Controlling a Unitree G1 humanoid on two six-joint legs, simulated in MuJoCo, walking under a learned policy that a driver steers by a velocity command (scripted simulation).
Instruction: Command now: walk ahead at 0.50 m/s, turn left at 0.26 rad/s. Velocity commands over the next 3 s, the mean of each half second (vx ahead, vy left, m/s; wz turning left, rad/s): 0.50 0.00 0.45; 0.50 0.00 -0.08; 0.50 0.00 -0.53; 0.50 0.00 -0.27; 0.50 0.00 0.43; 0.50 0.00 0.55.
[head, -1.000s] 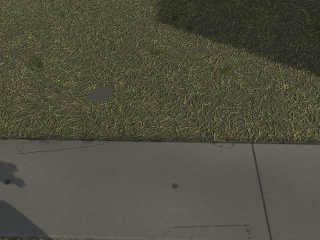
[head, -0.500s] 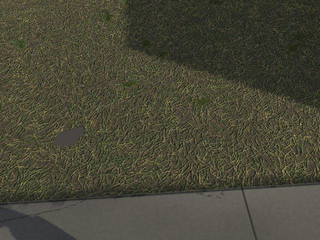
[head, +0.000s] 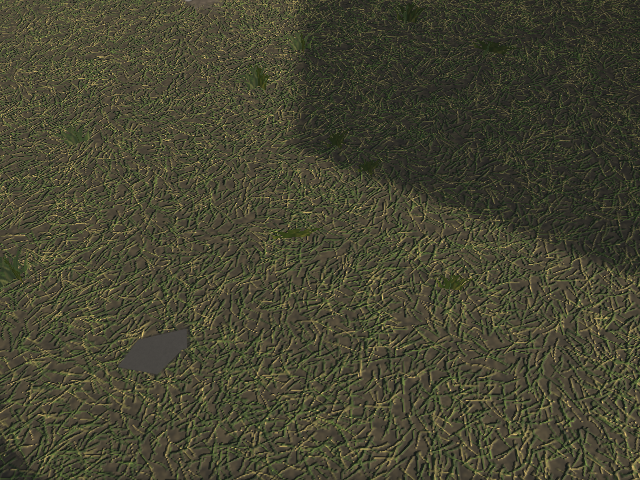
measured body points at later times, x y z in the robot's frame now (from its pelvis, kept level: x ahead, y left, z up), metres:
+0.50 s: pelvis +0.25 +0.07 +0.00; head +0.27 +0.09 +0.45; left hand +0.31 +0.36 -0.13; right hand +0.34 -0.19 -0.13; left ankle +0.24 +0.10 -0.75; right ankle +0.36 -0.09 -0.68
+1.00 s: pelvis +0.60 +0.10 -0.14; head +0.63 +0.10 +0.31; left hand +0.74 +0.37 -0.25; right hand +0.53 -0.18 -0.27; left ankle +0.28 +0.12 -0.67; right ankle +0.71 +0.06 -0.88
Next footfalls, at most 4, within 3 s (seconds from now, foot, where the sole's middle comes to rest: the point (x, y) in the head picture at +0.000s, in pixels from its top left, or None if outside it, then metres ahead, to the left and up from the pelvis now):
0.24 left None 0.28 0.11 -0.78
0.96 right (321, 403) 0.74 0.06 -0.92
1.42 left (257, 321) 0.98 0.24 -0.92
1.92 right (360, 272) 1.16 -0.04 -0.92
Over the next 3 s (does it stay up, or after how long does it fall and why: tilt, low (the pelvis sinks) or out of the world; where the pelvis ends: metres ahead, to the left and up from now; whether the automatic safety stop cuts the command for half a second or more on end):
stays up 1.62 0.06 -0.16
